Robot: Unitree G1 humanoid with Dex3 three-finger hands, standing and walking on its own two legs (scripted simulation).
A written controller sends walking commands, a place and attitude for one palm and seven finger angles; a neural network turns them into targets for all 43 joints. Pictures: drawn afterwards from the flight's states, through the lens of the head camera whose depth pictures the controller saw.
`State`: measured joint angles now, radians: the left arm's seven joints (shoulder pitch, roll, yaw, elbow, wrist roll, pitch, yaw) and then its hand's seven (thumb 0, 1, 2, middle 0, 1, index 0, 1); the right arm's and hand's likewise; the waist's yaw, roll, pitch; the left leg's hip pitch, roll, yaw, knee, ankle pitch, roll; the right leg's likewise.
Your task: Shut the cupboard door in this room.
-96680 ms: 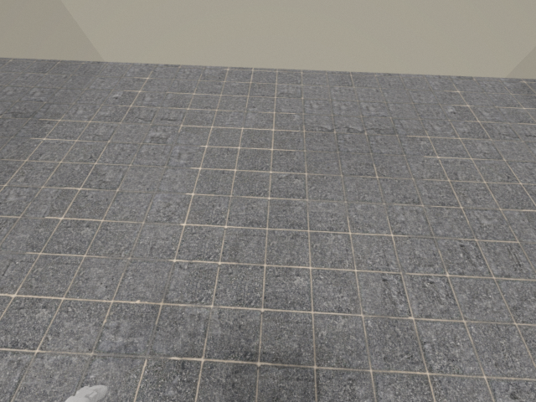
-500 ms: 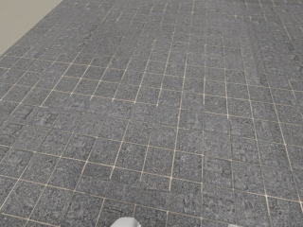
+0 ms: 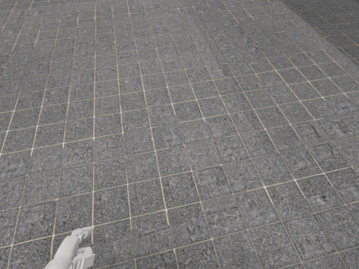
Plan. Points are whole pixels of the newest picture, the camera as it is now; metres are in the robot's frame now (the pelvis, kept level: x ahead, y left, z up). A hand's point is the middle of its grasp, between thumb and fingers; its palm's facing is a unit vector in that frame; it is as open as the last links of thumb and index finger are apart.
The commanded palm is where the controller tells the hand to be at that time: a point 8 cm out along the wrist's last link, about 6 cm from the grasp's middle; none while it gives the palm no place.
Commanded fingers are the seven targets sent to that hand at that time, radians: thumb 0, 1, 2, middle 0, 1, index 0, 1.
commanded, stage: turn to face it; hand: left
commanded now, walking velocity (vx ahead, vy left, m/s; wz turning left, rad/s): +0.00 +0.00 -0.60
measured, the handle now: out of the picture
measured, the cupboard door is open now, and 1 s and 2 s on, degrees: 70 70 70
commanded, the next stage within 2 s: none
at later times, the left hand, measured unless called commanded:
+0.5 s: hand (97, 267) +0.14 +0.22 -0.16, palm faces -0.24 -0.95 -0.18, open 7.3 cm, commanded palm none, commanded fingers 0.00 0.90 0.90 -0.20 -0.30 -0.20 -0.30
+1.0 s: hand (129, 237) +0.21 +0.15 -0.16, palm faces -0.53 -0.82 -0.22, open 7.3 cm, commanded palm none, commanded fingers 0.00 0.90 0.90 -0.20 -0.30 -0.20 -0.30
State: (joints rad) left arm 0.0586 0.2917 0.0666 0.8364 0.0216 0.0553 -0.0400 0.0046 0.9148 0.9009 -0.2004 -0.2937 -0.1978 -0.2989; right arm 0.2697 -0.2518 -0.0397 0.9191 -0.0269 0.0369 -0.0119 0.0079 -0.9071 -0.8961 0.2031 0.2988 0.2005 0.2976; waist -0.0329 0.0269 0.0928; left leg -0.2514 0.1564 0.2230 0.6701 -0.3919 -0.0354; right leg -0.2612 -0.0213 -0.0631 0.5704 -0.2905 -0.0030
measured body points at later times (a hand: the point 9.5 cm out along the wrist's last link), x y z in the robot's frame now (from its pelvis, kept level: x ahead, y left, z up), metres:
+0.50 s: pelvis +0.01 +0.03 +0.01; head +0.07 +0.05 +0.46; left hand +0.16 +0.27 -0.15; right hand +0.03 -0.23 -0.11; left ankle +0.05 +0.14 -0.72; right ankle -0.05 -0.09 -0.65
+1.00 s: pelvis +0.03 +0.03 +0.01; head +0.07 +0.01 +0.46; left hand +0.24 +0.19 -0.14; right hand -0.04 -0.25 -0.12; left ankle +0.10 +0.12 -0.70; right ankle -0.05 -0.09 -0.72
